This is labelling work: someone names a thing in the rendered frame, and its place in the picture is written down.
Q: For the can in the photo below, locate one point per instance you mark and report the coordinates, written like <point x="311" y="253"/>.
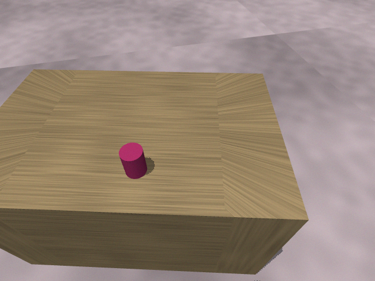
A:
<point x="133" y="160"/>

